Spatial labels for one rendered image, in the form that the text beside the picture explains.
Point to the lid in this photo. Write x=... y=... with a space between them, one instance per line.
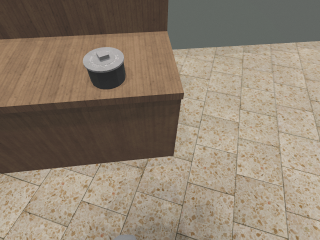
x=92 y=63

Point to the pot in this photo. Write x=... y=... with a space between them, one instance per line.
x=108 y=80

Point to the knob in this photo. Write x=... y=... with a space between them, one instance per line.
x=102 y=55

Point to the table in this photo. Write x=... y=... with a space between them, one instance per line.
x=51 y=114

